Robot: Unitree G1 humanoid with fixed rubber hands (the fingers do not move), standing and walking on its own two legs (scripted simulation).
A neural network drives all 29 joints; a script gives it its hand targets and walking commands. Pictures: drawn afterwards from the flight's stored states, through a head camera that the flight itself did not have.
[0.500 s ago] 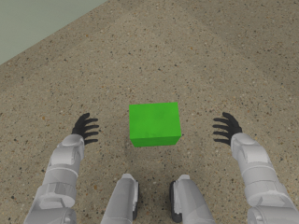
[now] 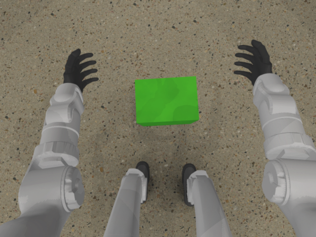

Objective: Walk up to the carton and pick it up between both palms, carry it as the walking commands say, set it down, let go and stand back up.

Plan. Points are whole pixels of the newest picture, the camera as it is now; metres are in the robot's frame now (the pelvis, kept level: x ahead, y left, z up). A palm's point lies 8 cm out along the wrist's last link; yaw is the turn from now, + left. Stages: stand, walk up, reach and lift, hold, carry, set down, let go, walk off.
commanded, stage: reach and lift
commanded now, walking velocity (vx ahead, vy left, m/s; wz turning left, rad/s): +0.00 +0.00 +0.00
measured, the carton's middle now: (166, 104) +0.48 +0.01 -0.54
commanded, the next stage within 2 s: none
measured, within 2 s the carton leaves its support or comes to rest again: neither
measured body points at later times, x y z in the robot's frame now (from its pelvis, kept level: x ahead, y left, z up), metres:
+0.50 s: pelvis -0.01 +0.00 -0.05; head +0.31 +0.00 +0.26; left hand +0.51 +0.23 -0.17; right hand +0.53 -0.21 -0.17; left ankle +0.06 +0.13 -0.63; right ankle +0.06 -0.12 -0.63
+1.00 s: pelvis -0.04 +0.00 -0.19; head +0.32 +0.00 +0.08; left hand +0.51 +0.23 -0.33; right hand +0.53 -0.20 -0.33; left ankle +0.06 +0.13 -0.63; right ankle +0.06 -0.12 -0.63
